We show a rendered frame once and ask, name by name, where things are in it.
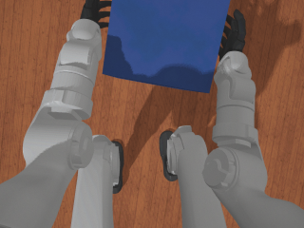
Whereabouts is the robot right upper arm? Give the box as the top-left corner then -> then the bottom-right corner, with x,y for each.
202,146 -> 304,228

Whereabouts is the left robot hand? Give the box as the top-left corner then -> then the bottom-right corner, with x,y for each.
80,0 -> 112,29

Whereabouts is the left robot shin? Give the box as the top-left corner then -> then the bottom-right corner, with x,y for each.
92,134 -> 119,185

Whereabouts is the carton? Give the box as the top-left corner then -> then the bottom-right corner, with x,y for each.
102,0 -> 231,93

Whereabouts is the robot left forearm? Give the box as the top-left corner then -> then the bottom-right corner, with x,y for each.
23,18 -> 103,158

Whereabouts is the robot left upper arm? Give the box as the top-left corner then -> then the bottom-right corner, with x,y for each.
0,118 -> 94,228

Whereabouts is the right robot hand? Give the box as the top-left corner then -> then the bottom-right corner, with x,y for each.
218,9 -> 246,61

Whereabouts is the robot right forearm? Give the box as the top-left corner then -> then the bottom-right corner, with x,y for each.
212,50 -> 265,164

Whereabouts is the left robot foot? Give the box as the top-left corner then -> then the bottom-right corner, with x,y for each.
112,141 -> 124,194

